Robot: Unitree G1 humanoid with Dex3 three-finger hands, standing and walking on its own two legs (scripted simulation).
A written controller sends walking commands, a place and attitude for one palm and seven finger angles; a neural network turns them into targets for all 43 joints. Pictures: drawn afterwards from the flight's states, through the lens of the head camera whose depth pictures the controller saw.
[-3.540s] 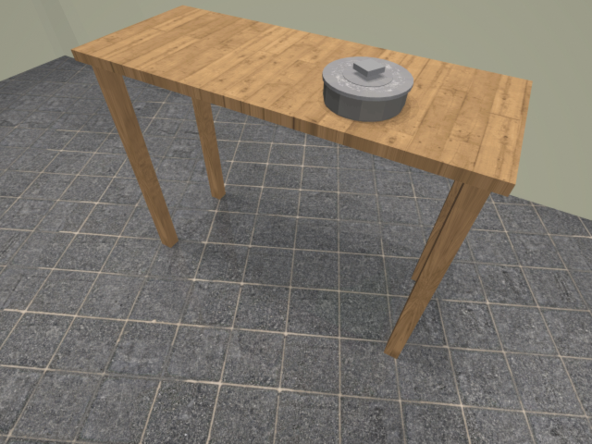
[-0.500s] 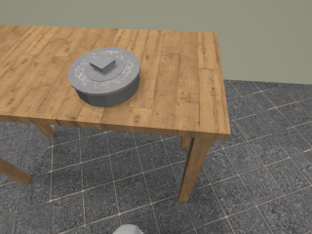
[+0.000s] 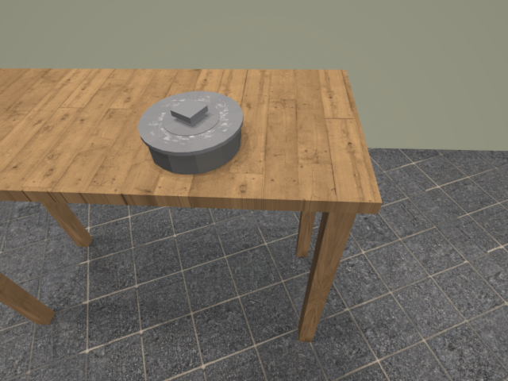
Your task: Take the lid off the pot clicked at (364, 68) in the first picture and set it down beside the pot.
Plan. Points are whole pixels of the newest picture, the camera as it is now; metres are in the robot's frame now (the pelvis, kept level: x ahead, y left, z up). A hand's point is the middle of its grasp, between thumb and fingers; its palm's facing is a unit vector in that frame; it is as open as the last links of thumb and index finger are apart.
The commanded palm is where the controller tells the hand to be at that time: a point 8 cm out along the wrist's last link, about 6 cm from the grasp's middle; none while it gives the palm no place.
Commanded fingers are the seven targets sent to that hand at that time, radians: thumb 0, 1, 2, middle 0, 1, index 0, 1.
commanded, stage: come to a stop and stand still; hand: left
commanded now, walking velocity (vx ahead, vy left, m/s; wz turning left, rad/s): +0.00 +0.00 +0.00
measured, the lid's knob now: (189, 110) +0.53 +0.16 +0.16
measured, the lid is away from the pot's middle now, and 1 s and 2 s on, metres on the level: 0.00 0.00 0.00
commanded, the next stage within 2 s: look again from close up in 0.08 s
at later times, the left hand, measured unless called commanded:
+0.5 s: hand out of the picture +0.07 +0.16 -0.16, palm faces +0.03 -0.97 -0.23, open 7.3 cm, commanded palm none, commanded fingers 0.00 0.90 0.90 -0.20 -0.30 -0.20 -0.30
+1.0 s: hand out of the picture +0.08 +0.15 -0.17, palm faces +0.06 -0.98 -0.21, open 7.3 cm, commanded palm none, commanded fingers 0.00 0.90 0.90 -0.20 -0.30 -0.20 -0.30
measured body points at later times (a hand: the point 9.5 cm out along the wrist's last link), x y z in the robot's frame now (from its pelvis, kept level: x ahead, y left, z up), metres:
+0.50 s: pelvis +0.03 -0.02 +0.01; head +0.05 -0.03 +0.46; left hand +0.07 +0.21 -0.14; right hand +0.05 -0.24 -0.16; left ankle -0.01 +0.09 -0.73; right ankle +0.06 -0.13 -0.73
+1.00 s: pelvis +0.05 -0.03 +0.01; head +0.07 -0.03 +0.46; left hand +0.08 +0.20 -0.15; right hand +0.07 -0.26 -0.15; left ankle -0.01 +0.09 -0.73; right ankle +0.06 -0.13 -0.73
